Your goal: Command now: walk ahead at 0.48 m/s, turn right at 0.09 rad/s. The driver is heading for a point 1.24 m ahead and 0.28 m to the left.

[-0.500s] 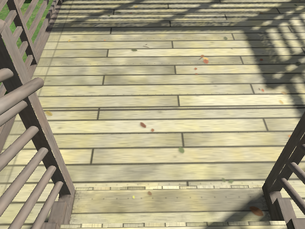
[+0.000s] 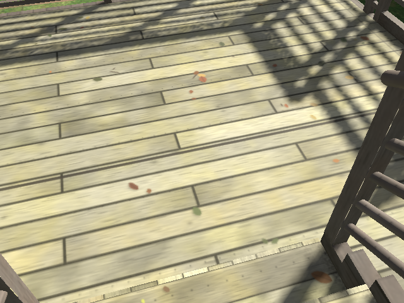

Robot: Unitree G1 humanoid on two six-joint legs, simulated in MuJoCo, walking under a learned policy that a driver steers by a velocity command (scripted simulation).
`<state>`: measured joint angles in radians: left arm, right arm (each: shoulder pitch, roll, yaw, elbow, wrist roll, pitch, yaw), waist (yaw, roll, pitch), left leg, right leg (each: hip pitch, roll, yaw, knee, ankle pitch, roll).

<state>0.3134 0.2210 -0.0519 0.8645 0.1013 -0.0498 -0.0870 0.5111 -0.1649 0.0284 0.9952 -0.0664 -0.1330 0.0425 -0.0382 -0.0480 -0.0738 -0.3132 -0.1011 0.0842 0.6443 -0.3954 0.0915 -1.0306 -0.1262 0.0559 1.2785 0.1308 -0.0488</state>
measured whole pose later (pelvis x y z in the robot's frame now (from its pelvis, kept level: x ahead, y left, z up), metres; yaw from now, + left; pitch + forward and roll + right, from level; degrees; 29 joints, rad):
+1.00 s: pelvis +0.56 +0.03 -0.27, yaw +16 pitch +0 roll -6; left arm 0.65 0.11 -0.02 1.15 0.12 -0.06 0.01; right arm 0.05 -0.21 0.00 0.91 -0.10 -0.08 0.08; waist 0.15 0.07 0.00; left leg -0.32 0.13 0.05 0.34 0.27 0.08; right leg 0.04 -0.11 -0.30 1.05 -0.84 0.08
